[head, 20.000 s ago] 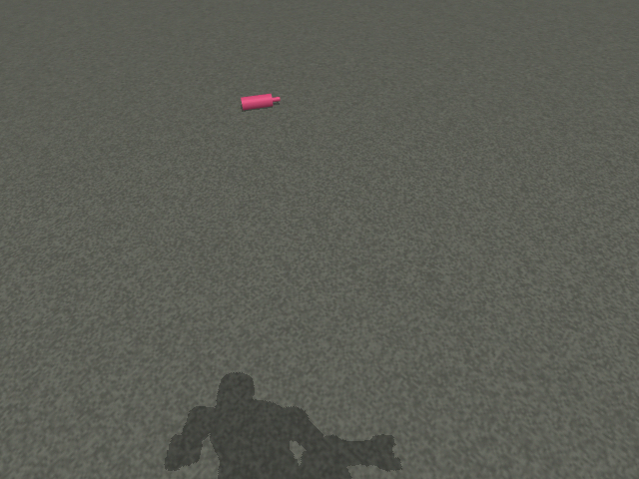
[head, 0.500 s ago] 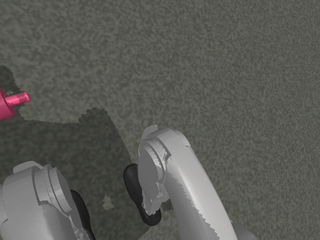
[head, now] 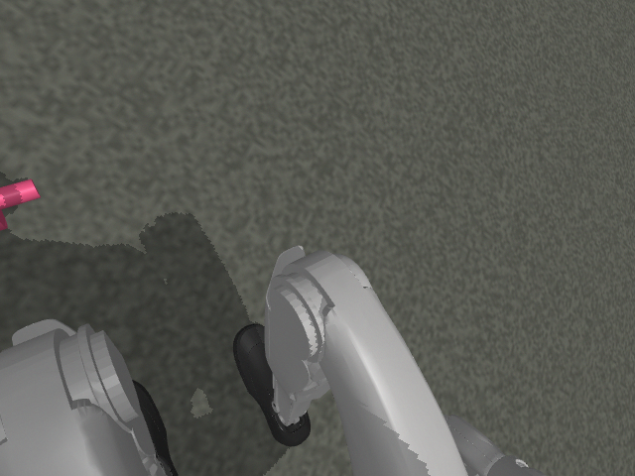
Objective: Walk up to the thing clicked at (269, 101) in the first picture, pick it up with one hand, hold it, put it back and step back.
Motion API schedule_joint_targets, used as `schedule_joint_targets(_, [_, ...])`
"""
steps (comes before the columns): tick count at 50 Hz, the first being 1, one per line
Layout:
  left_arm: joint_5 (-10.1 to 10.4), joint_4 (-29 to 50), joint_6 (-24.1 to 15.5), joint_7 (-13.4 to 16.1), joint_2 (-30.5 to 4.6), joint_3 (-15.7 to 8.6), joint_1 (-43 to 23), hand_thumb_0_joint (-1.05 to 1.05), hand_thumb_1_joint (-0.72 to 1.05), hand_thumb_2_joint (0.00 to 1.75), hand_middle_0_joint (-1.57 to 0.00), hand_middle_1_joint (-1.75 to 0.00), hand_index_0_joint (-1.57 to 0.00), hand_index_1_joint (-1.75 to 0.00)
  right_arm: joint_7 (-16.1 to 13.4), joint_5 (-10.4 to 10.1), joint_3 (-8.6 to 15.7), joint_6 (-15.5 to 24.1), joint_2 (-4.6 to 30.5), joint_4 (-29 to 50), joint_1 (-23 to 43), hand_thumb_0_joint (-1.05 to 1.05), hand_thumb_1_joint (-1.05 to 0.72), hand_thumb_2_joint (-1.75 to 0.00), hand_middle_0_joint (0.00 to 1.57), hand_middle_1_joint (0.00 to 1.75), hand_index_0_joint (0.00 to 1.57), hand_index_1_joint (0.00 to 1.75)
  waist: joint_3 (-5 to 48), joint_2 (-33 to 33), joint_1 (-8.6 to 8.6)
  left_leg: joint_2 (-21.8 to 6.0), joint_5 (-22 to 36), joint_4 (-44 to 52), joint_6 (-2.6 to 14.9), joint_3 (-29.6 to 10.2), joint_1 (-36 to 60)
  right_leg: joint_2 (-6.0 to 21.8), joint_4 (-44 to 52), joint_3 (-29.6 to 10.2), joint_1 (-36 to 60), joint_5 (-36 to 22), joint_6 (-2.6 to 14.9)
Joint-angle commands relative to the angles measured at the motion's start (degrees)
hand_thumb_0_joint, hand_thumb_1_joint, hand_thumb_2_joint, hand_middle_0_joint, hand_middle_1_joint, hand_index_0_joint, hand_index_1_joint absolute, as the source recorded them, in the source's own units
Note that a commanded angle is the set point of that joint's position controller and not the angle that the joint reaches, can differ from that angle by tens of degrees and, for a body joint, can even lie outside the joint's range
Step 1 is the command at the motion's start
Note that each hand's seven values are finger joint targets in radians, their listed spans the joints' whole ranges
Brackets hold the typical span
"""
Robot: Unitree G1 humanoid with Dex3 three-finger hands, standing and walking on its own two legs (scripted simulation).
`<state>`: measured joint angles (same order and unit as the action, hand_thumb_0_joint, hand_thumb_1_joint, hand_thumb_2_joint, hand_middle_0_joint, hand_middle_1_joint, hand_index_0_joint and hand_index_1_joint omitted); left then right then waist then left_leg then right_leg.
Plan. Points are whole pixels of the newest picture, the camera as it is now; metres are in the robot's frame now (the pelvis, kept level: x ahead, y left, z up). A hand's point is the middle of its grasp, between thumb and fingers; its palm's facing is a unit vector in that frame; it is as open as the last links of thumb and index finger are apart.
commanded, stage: close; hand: left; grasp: from above
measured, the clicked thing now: out of the picture +0.44 +0.32 -0.27
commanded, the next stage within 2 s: settle in 1.34 s
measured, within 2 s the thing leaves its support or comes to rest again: leaves its support in 1.78 s
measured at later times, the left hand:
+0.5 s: hand out of the picture +0.43 +0.35 -0.24, palm faces -0.41 -0.19 -0.89, open 11.7 cm
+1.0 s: hand out of the picture +0.42 +0.35 -0.24, palm faces -0.41 -0.18 -0.89, open 10.5 cm
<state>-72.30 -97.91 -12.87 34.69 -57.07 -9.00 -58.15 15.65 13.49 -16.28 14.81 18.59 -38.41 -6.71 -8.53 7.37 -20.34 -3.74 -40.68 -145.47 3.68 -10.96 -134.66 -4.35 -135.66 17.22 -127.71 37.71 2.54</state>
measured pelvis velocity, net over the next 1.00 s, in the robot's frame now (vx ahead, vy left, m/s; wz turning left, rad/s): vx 0.00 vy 0.00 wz -0.01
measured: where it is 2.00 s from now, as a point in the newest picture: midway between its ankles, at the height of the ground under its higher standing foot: (220, 436)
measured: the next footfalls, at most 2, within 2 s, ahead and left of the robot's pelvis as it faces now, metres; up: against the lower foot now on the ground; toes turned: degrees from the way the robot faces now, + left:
none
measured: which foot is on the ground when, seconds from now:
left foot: down 0.00-1.00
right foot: down 0.00-1.00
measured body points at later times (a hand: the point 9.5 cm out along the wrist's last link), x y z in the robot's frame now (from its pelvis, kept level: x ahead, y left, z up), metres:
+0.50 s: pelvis +0.00 +0.00 +0.00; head +0.27 +0.14 +0.34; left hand +0.44 +0.36 -0.19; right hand +0.06 -0.24 -0.06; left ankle +0.07 +0.11 -0.27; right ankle +0.11 -0.09 -0.27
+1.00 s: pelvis +0.00 +0.00 +0.00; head +0.27 +0.14 +0.34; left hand +0.44 +0.35 -0.19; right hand +0.06 -0.24 -0.06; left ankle +0.07 +0.11 -0.27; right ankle +0.11 -0.09 -0.27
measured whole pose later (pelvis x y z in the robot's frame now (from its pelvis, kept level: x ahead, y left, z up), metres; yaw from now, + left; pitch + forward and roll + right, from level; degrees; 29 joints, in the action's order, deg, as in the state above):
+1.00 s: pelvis +0.00 +0.00 +0.00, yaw -1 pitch +27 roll -15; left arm -71.8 -97.5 -13.5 35.4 -58.3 -8.5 -57.2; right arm 16.4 13.5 -17.3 15.7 19.4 -38.1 -6.1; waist -9.2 8.0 -20.0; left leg -3.7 -40.9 -145.6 3.4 -12.1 -134.1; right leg -4.9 -135.0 18.0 -127.0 37.4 2.4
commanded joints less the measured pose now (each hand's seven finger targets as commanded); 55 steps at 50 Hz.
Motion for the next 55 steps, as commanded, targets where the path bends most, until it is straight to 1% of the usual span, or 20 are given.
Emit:
schedule_joint_targets(1, [1.0, 7.1, -0.4, 3.2, -13.6, -0.5, -13.7, 0.00, -0.37, 0.89, -0.15, -1.00, -0.16, -0.98, -0.6, -0.4, 5.2, 0.1, 18.1, -1.1, -11.2, 0.00, -0.89, -0.90, 0.20, 0.30, 0.20, 0.30, 38.7, -31.1, -1.67, -0.4, 14.5, 15.2, -2.91, -0.2, 30.3, -2.9, 11.4, -1.2, 20.1, -16.3, -0.79])
schedule_joint_targets(3, [0.8, 4.8, -0.3, 3.3, -13.2, 0.4, -13.7, 0.00, -0.32, 0.89, -0.19, -0.99, -0.21, -0.97, -0.3, -0.1, 4.4, 0.2, 17.8, -0.7, -11.0, 0.00, -0.89, -0.90, 0.20, 0.30, 0.20, 0.30, 35.3, -29.6, -2.96, -0.4, 12.9, 14.5, -2.45, 0.0, 27.9, -3.0, 11.7, -1.3, 19.7, -15.5, -1.01])
schedule_joint_targets(7, [1.2, 5.0, -0.1, 3.9, -15.3, -1.3, -10.9, 0.00, -0.27, 0.91, -0.24, -0.98, -0.25, -0.96, -0.7, -0.3, 4.5, 0.2, 18.4, -0.7, -10.5, 0.00, -0.89, -0.90, 0.20, 0.30, 0.20, 0.30, 36.0, -29.2, -1.00, -0.4, 12.2, 14.7, -2.39, 0.3, 27.5, -3.2, 12.4, -1.6, 20.9, -14.9, -0.91])
schedule_joint_targets(13, [1.2, 4.0, -0.1, 3.3, -14.3, 0.1, -12.5, 0.00, -0.22, 0.85, -0.27, -0.95, -0.29, -0.93, -0.4, -0.3, 4.3, 0.5, 18.2, -0.3, -10.3, 0.00, -0.89, -0.90, 0.20, 0.30, 0.20, 0.30, 33.9, -29.7, -2.70, -0.6, 11.0, 15.3, -2.77, -1.1, 28.0, -2.9, 11.4, -0.9, 18.3, -13.4, -0.78])
schedule_joint_targets(15, [1.7, 6.2, -0.3, 3.4, -16.1, -1.2, -12.7, 0.00, -0.22, 0.84, -0.27, -0.94, -0.29, -0.93, -0.7, -0.5, 4.4, 0.5, 18.8, -0.4, -10.3, 0.00, -0.89, -0.90, 0.20, 0.30, 0.20, 0.30, 35.4, -29.6, -1.65, -0.5, 10.7, 15.5, -2.62, -0.9, 27.9, -3.0, 12.2, -0.9, 19.4, -13.3, -0.81])
schedule_joint_targets(17, [1.2, 6.1, -0.4, 2.9, -15.1, -0.4, -12.7, 0.00, -0.18, 0.85, -0.29, -0.94, -0.31, -0.92, -0.5, -0.4, 4.4, 0.6, 18.5, -0.4, -10.5, 0.00, -0.89, -0.90, 0.20, 0.30, 0.20, 0.30, 34.6, -30.0, -2.33, -0.6, 11.8, 15.3, -2.79, -1.1, 28.5, -2.7, 11.6, -0.8, 18.4, -13.9, -0.87])
schedule_joint_targets(18, [1.4, 7.7, -0.4, 2.9, -15.8, -0.9, -11.7, 0.00, -0.17, 0.88, -0.31, -0.96, -0.32, -0.94, -0.6, -0.5, 4.5, 0.4, 18.6, -0.5, -10.2, 0.00, -0.89, -0.90, 0.20, 0.30, 0.20, 0.30, 36.8, -30.7, -1.31, -0.6, 13.2, 15.2, -2.83, -0.7, 29.6, -3.3, 12.0, -1.0, 20.3, -15.3, -0.92])
schedule_joint_targets(22, [1.8, 5.8, -0.4, 2.5, -13.1, 0.5, -12.0, 0.00, -0.11, 0.85, -0.34, -0.95, -0.36, -0.92, -0.1, -0.4, 4.6, 0.8, 18.5, -0.8, -11.0, 0.00, -0.89, -0.90, 0.20, 0.30, 0.20, 0.30, 34.2, -29.4, -2.75, -0.6, 12.8, 14.9, -2.71, -1.0, 28.3, -3.0, 11.9, -0.7, 18.8, -15.1, -1.05])
schedule_joint_targets(27, [1.6, 7.1, -1.0, 2.4, -14.2, 0.1, -11.7, 0.00, -0.07, 0.84, -0.37, -0.94, -0.39, -0.92, -0.2, -0.7, 4.8, 0.7, 18.9, -0.6, -10.3, 0.00, -0.89, -0.90, 0.20, 0.30, 0.20, 0.30, 34.7, -31.2, -1.59, -0.6, 11.7, 16.2, -3.19, -1.6, 29.3, -2.8, 11.5, -0.4, 18.1, -13.5, -0.71])
schedule_joint_targets(29, [1.7, 7.4, -1.1, 2.2, -12.7, 1.4, -12.3, 0.00, -0.06, 0.84, -0.38, -0.94, -0.40, -0.92, 0.0, -0.5, 4.5, 0.8, 18.6, -0.5, -10.1, 0.00, -0.89, -0.90, 0.20, 0.30, 0.20, 0.30, 34.4, -28.8, -2.39, -0.6, 11.1, 15.3, -2.72, -1.2, 28.2, -3.1, 12.0, -0.6, 18.7, -13.8, -0.99])
schedule_joint_targets(32, [1.4, 9.0, -1.2, 3.0, -15.5, -1.1, -11.4, 0.00, -0.02, 0.83, -0.41, -0.93, -0.43, -0.91, -0.1, -0.6, 5.0, 0.8, 19.0, -0.7, -10.7, 0.00, -0.89, -0.90, 0.20, 0.30, 0.20, 0.30, 37.7, -31.5, -0.88, -0.6, 15.0, 15.3, -3.03, -0.6, 30.7, -3.1, 11.8, -0.9, 20.7, -16.7, -0.92])
schedule_joint_targets(35, [1.4, 4.5, -0.9, 3.1, -12.0, 1.4, -11.3, 0.00, 0.02, 0.82, -0.43, -0.92, -0.46, -0.90, 0.3, -0.3, 4.4, 1.0, 18.6, -0.8, -10.3, 0.00, -0.89, -0.90, 0.20, 0.30, 0.20, 0.30, 32.7, -28.7, -2.89, -0.6, 12.3, 15.0, -2.77, -1.1, 27.3, -3.3, 11.7, -0.6, 18.3, -14.7, -0.98])
schedule_joint_targets(38, [1.6, 7.6, -0.9, 3.3, -14.8, 0.1, -13.2, 0.00, 0.05, 0.80, -0.45, -0.91, -0.48, -0.89, 0.0, -0.5, 4.6, 1.1, 19.2, -0.8, -10.3, 0.00, -0.89, -0.90, 0.20, 0.30, 0.20, 0.30, 35.4, -30.0, -1.77, -0.7, 12.4, 15.0, -2.76, -0.9, 28.9, -3.1, 12.2, -0.8, 19.0, -14.5, -0.94])
schedule_joint_targets(41, [1.2, 5.0, -0.7, 3.3, -13.9, 1.0, -12.8, 0.00, 0.11, 0.79, -0.50, -0.91, -0.53, -0.88, 0.2, -0.3, 4.3, 1.2, 19.1, -0.4, -10.1, 0.00, -0.89, -0.90, 0.20, 0.30, 0.20, 0.30, 32.8, -29.1, -2.74, -0.7, 10.5, 15.3, -2.78, -1.4, 27.6, -3.0, 11.7, -0.6, 17.9, -13.0, -0.91])
schedule_joint_targets(42, [1.7, 7.1, -0.8, 3.4, -14.7, 0.2, -12.8, 0.00, 0.11, 0.81, -0.50, -0.91, -0.53, -0.89, 0.1, -0.6, 4.5, 1.2, 19.4, -0.4, -9.7, 0.00, -0.89, -0.90, 0.20, 0.30, 0.20, 0.30, 34.6, -29.6, -1.58, -0.7, 10.7, 16.1, -3.00, -1.7, 28.6, -3.1, 11.9, -0.5, 18.2, -12.8, -0.75])
schedule_joint_targets(44, [1.5, 7.1, -0.8, 3.1, -14.6, 0.1, -12.8, 0.00, 0.14, 0.82, -0.53, -0.92, -0.56, -0.89, 0.1, -0.6, 4.7, 1.2, 19.1, -0.3, -10.0, 0.00, -0.89, -0.90, 0.20, 0.30, 0.20, 0.30, 34.9, -30.6, -1.74, -0.6, 11.1, 16.2, -3.15, -1.6, 29.3, -2.9, 11.5, -0.5, 18.0, -13.1, -0.71])
schedule_joint_targets(45, [1.2, 5.6, -0.8, 2.9, -13.6, 0.9, -12.9, 0.00, 0.15, 0.82, -0.54, -0.91, -0.56, -0.88, 0.2, -0.3, 4.5, 1.4, 18.8, -0.3, -10.0, 0.00, -0.89, -0.90, 0.20, 0.30, 0.20, 0.30, 33.5, -30.1, -2.57, -0.7, 10.8, 15.6, -3.05, -1.6, 28.9, -2.8, 11.3, -0.6, 17.4, -13.0, -0.86])
schedule_joint_targets(46, [1.4, 7.5, -0.8, 3.1, -15.6, -0.3, -12.2, 0.00, 0.16, 0.81, -0.55, -0.91, -0.57, -0.88, 0.1, -0.5, 4.5, 1.2, 19.3, -0.2, -9.7, 0.00, -0.89, -0.90, 0.20, 0.30, 0.20, 0.30, 36.1, -30.1, -1.21, -0.7, 12.3, 15.6, -2.94, -1.2, 29.4, -3.3, 12.0, -0.8, 19.2, -14.4, -0.91])
schedule_joint_targets(50, [2.1, 4.9, -0.7, 3.2, -13.7, 0.6, -11.0, 0.00, 0.22, 0.82, -0.59, -0.91, -0.61, -0.88, 0.1, -0.5, 4.2, 1.2, 18.8, -0.5, -9.8, 0.00, -0.89, -0.90, 0.20, 0.30, 0.20, 0.30, 34.4, -28.2, -1.79, -0.6, 13.0, 14.8, -2.65, -0.9, 27.3, -3.3, 12.1, -0.8, 19.6, -15.2, -1.08])
schedule_joint_targets(55, [2.4, 4.3, -0.9, 3.0, -14.8, 0.7, -11.2, 0.00, 0.30, 0.81, -0.64, -0.89, -0.67, -0.87, -0.1, -0.5, 3.9, 1.2, 19.3, -0.3, -10.0, 0.00, -0.89, -0.90, 0.20, 0.30, 0.20, 0.30, 33.4, -27.2, -1.95, -0.5, 10.3, 14.8, -2.23, -0.6, 25.6, -3.4, 13.0, -1.0, 20.1, -12.9, -1.12])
